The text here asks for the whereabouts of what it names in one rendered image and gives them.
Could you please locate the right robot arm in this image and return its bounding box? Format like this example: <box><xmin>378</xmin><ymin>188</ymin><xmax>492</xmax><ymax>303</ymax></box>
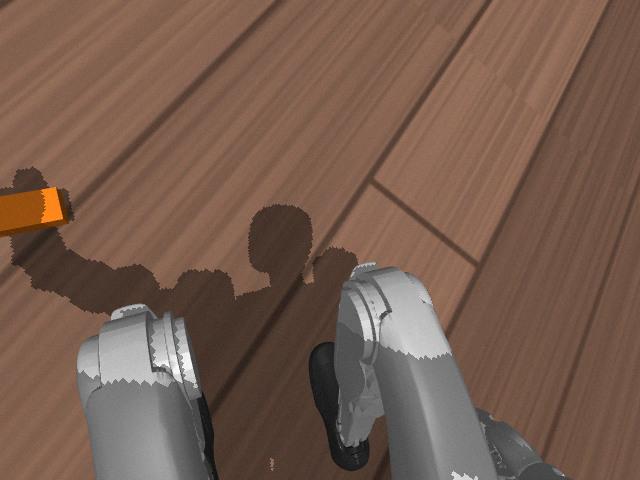
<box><xmin>518</xmin><ymin>463</ymin><xmax>573</xmax><ymax>480</ymax></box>

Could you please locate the right robot foot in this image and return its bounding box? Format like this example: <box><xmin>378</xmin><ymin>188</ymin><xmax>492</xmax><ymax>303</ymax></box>
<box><xmin>309</xmin><ymin>342</ymin><xmax>370</xmax><ymax>471</ymax></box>

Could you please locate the right robot hand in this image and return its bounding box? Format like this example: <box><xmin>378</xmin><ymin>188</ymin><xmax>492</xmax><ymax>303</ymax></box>
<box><xmin>475</xmin><ymin>408</ymin><xmax>544</xmax><ymax>480</ymax></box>

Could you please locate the small box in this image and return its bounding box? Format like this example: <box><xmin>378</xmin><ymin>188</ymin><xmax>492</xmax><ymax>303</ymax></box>
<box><xmin>0</xmin><ymin>187</ymin><xmax>69</xmax><ymax>237</ymax></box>

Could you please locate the left robot foot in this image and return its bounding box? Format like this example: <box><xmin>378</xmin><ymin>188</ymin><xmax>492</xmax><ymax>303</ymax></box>
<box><xmin>197</xmin><ymin>392</ymin><xmax>219</xmax><ymax>480</ymax></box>

